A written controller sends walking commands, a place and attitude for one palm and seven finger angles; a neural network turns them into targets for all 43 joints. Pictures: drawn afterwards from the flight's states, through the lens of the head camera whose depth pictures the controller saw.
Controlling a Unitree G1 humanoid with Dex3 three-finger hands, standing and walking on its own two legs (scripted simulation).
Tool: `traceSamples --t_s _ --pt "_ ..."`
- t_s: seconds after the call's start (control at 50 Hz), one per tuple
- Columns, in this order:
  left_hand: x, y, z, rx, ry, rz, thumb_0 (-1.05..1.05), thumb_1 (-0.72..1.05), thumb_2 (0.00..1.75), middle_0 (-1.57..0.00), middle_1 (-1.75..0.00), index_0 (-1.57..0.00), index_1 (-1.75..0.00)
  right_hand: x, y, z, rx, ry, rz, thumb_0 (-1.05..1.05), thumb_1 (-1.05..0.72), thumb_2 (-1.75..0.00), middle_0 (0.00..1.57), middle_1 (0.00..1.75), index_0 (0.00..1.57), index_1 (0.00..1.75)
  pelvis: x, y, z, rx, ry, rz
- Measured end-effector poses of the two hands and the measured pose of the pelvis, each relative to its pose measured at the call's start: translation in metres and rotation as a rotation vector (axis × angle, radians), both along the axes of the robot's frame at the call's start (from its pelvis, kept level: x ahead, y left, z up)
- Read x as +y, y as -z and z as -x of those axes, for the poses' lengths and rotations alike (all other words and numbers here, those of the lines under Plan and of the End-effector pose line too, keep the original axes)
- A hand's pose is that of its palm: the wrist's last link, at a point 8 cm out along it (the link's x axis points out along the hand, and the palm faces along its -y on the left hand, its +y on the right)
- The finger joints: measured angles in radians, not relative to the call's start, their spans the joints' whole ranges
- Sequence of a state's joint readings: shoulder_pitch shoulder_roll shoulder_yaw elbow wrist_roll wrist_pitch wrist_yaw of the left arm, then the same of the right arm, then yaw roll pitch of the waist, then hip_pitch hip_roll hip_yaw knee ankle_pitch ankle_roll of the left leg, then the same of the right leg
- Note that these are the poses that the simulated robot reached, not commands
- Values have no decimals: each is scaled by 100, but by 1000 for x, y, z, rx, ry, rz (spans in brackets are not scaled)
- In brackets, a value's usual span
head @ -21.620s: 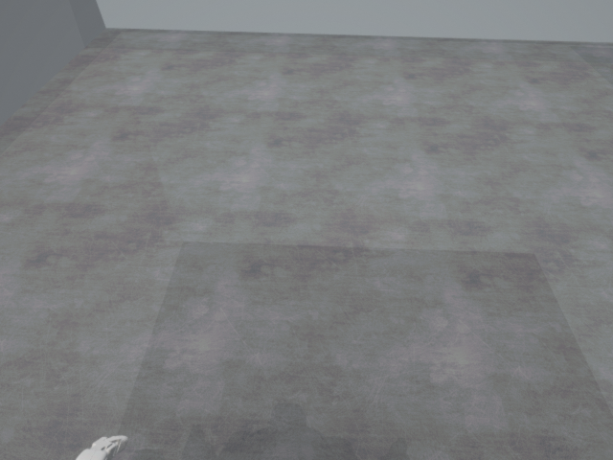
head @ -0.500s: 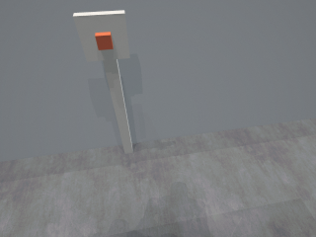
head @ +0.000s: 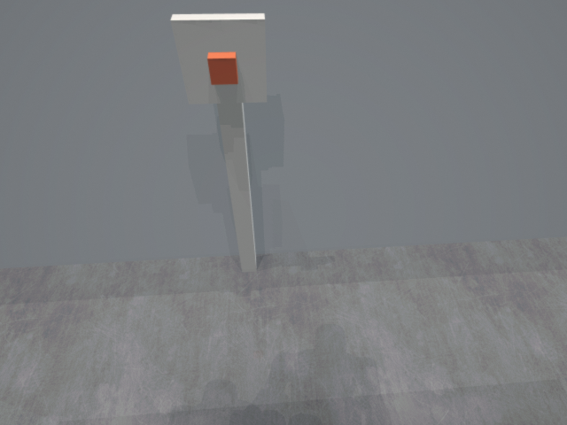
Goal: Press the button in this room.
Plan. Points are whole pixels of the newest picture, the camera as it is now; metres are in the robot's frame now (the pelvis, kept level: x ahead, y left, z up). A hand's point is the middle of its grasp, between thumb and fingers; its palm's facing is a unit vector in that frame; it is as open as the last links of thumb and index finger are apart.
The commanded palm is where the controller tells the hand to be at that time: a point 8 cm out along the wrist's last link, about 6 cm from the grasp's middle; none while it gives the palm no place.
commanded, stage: stand and wait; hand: left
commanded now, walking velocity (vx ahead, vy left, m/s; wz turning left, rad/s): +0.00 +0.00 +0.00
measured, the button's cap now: (223, 67) +0.75 +0.18 +0.13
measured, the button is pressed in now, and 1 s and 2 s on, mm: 0 0 0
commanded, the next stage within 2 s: look at it before walking up in 0.04 s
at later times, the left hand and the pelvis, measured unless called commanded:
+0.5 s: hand out of the picture +0.00 +0.15 -0.17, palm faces +0.02 -0.98 -0.18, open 7.3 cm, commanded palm none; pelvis +0.02 -0.01 +0.00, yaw +0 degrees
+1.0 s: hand out of the picture +0.01 +0.15 -0.18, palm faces +0.07 -0.98 -0.19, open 7.3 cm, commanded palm none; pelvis +0.02 -0.01 +0.00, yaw +2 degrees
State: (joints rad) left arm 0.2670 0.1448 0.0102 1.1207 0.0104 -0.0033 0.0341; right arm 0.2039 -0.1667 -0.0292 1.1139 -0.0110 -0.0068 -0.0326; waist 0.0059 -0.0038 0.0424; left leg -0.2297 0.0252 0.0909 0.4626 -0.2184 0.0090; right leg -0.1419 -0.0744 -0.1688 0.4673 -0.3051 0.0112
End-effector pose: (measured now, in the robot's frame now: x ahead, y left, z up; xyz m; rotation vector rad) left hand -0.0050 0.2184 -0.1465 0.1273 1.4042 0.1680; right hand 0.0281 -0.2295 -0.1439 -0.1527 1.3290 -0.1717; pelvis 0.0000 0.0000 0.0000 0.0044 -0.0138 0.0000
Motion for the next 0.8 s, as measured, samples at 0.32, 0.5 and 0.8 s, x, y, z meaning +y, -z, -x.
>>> traceSamples --t_s 0.32,0.5,0.8 --pt "-13 -3 1 27 14 15 0 91 90 -19 -30 -20 -30 -3 -2 13 59 5 -14 0 -94 -90 20 30 20 30 -8 -4 -10 -9 8 -2" --pt "-14 -6 -5 31 16 4 0 91 90 -19 -30 -20 -30 7 2 32 118 26 -50 0 -92 -90 20 30 20 30 -12 -5 -15 -9 8 -3" --pt "-19 -4 -13 16 7 6 0 91 90 -19 -30 -20 -30 4 1 24 112 27 -44 0 -92 -90 20 30 20 30 -15 -4 -22 -10 3 -4"
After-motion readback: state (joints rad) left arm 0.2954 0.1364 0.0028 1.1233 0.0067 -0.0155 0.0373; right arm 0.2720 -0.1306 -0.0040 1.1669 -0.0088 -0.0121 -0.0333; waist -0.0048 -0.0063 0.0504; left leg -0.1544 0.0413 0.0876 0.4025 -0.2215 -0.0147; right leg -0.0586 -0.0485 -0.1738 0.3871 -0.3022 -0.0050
